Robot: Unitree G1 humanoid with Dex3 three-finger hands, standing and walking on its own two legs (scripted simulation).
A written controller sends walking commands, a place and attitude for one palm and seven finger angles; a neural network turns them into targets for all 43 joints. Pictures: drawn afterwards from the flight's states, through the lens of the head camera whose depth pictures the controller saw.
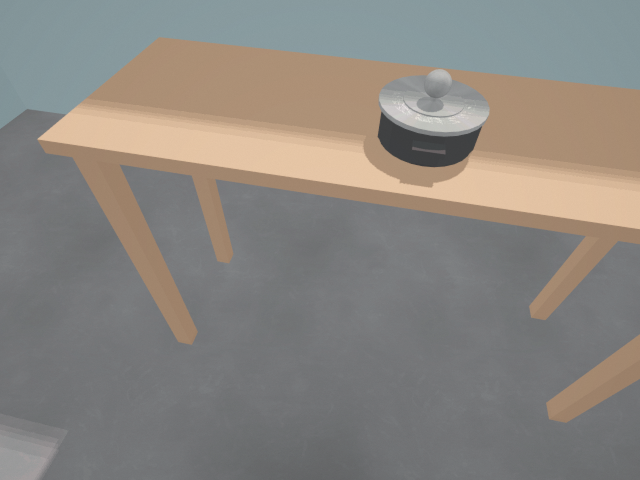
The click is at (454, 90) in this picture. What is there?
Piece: lid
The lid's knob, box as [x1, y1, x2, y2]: [424, 69, 451, 97]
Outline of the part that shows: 442,69 437,69 430,72 425,79 424,88 426,92 432,97 440,97 444,95 450,88 451,78 449,74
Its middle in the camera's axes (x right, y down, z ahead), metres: +0.19 -0.25 +0.64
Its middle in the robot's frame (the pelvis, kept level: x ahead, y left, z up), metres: +0.68 -0.16 +0.17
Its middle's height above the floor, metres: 0.94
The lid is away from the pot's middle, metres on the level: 0.00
